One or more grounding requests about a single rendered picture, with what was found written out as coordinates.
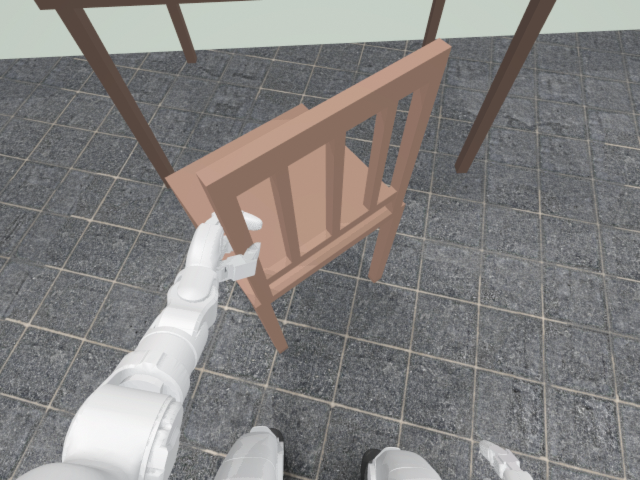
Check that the chair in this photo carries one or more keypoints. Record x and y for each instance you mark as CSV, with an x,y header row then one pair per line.
x,y
315,197

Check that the robot left upper arm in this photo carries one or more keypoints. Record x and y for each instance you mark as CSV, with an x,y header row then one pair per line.
x,y
122,434

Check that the robot right hand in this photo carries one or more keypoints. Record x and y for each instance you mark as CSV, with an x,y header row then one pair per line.
x,y
505,464

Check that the robot left forearm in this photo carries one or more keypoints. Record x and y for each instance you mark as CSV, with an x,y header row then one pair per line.
x,y
170,349

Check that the left robot foot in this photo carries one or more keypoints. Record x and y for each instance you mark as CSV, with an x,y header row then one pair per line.
x,y
279,435

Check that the robot left hand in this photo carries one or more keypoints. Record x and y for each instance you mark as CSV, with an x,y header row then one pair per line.
x,y
209,245

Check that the table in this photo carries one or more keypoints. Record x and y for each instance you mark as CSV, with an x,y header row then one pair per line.
x,y
78,24

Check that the robot right shin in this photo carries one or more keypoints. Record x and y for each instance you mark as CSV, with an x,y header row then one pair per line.
x,y
387,448

